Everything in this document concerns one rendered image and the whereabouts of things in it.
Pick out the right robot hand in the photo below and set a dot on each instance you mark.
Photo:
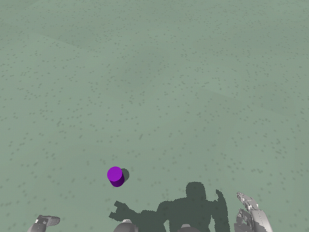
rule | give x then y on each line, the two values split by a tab
257	220

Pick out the left robot hand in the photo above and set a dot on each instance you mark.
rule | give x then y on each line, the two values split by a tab
42	222

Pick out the can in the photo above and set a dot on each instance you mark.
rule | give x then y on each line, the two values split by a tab
115	176

